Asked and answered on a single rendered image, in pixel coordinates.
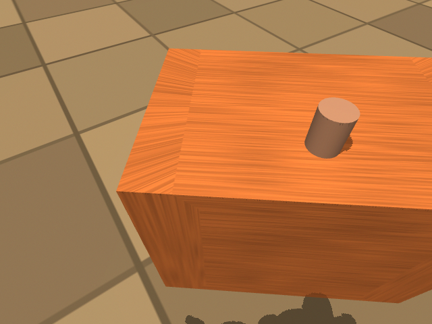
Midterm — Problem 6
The can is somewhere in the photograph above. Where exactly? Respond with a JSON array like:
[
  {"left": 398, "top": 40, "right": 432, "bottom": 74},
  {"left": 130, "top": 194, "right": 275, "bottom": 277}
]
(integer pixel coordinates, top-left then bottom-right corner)
[{"left": 304, "top": 97, "right": 360, "bottom": 159}]

